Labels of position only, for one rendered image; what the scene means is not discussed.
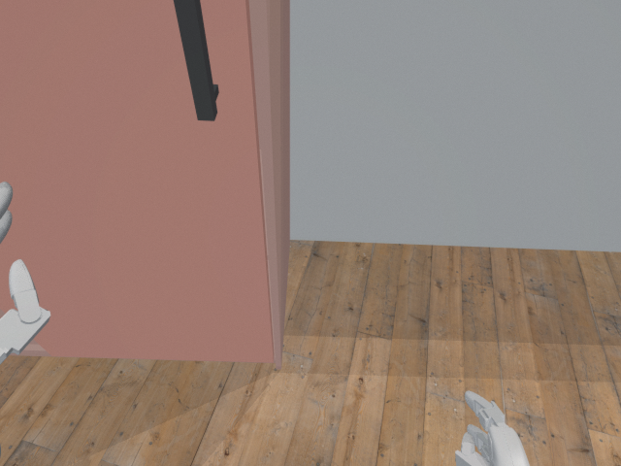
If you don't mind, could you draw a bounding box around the handle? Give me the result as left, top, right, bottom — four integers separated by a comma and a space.
174, 0, 219, 121

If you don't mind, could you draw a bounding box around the right robot hand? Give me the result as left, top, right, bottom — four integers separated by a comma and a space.
455, 390, 530, 466

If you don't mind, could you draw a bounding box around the left robot hand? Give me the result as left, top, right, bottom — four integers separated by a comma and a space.
0, 182, 50, 365

